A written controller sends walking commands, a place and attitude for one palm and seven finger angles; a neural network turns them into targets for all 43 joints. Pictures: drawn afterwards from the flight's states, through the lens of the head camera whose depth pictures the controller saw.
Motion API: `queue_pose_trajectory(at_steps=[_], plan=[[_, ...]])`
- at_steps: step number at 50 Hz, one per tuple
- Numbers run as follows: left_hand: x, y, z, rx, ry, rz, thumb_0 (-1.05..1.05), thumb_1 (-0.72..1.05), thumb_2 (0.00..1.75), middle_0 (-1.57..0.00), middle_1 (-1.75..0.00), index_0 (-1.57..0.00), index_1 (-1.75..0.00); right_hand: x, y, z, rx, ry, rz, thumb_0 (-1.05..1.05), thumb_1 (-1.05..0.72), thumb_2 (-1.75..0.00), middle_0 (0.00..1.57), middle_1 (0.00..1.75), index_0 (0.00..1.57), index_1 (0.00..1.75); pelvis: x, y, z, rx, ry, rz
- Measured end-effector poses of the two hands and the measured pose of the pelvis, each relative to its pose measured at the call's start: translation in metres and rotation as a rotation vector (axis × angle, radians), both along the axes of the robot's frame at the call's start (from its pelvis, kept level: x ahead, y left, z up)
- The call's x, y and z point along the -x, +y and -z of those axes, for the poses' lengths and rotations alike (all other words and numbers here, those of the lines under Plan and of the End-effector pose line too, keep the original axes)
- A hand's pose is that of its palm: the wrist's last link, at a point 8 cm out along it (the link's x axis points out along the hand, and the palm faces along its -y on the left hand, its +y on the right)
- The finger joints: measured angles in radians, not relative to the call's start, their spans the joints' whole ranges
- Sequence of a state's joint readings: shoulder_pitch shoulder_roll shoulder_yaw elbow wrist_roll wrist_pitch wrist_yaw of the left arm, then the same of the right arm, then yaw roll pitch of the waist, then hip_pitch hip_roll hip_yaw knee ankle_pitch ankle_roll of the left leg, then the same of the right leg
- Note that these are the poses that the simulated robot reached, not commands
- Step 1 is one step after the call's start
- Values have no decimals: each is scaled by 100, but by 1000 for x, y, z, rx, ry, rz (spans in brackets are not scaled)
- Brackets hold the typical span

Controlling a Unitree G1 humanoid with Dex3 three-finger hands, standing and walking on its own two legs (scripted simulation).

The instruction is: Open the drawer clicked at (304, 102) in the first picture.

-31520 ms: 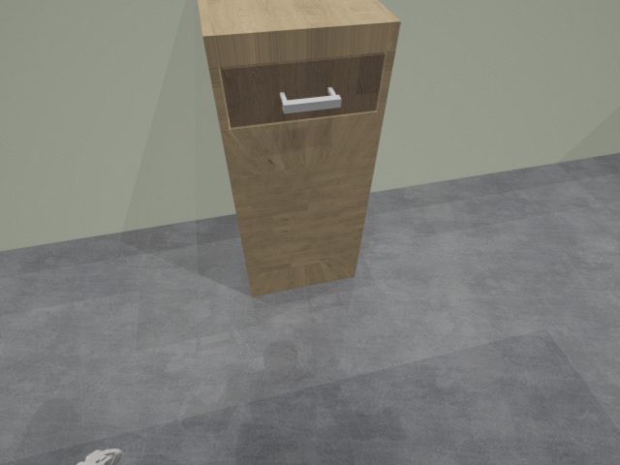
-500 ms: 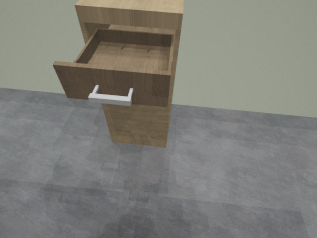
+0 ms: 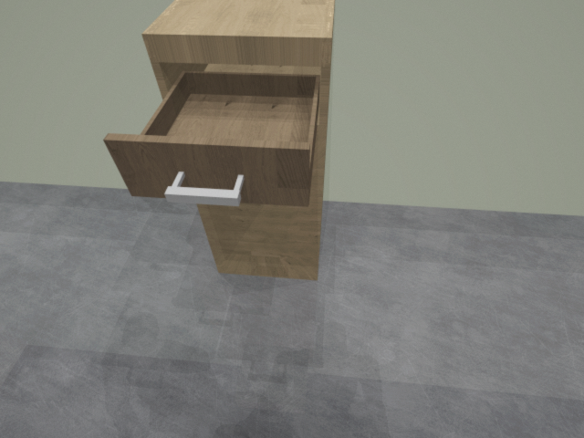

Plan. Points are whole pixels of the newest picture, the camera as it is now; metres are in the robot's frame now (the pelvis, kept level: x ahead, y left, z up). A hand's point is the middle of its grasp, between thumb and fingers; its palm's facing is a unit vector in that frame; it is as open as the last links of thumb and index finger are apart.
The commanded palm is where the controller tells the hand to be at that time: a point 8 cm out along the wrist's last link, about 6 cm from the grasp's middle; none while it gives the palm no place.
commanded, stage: let the arm hang, fingers relaxed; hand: left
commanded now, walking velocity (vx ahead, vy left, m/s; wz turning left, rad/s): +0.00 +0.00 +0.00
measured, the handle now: (206, 187) +0.51 +0.19 +0.04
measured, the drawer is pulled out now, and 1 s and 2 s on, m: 0.29 0.29 0.29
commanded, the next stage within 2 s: look to check the result in 0.28 s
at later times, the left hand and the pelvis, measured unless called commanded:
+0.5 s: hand out of the picture +0.01 +0.17 -0.17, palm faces +0.04 -0.98 -0.21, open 7.4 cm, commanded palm none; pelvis +0.02 -0.01 +0.00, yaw +0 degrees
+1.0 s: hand out of the picture +0.03 +0.17 -0.17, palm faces +0.05 -0.98 -0.20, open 7.4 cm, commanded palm none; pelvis +0.03 -0.01 +0.00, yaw +0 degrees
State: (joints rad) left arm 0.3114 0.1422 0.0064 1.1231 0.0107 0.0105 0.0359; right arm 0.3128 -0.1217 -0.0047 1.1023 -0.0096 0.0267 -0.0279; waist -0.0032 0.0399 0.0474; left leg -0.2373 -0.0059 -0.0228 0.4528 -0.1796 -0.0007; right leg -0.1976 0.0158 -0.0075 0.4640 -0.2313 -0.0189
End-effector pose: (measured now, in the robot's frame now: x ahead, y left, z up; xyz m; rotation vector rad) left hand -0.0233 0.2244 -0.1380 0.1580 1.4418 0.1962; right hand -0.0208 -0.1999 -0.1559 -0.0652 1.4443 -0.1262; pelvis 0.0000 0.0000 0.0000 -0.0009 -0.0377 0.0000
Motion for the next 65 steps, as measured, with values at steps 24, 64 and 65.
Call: queue_pose_trajectory(at_steps=[24,64,65], plan=[[-29,-8,2,20,-9,-2,1,91,90,-20,-30,-20,-30,-13,-16,-7,45,24,3,0,-91,-89,19,30,20,30,-17,-5,-2,2,7,0],[-56,-7,0,7,-38,6,1,90,90,-20,-30,-20,-30,-44,-21,-8,48,-8,-4,0,-91,-89,19,30,20,30,-33,-9,-4,-2,8,1],[-57,-7,0,7,-38,6,1,90,90,-20,-30,-20,-30,-44,-21,-8,48,-8,-4,0,-91,-89,19,30,20,30,-33,-9,-4,-1,9,1]])
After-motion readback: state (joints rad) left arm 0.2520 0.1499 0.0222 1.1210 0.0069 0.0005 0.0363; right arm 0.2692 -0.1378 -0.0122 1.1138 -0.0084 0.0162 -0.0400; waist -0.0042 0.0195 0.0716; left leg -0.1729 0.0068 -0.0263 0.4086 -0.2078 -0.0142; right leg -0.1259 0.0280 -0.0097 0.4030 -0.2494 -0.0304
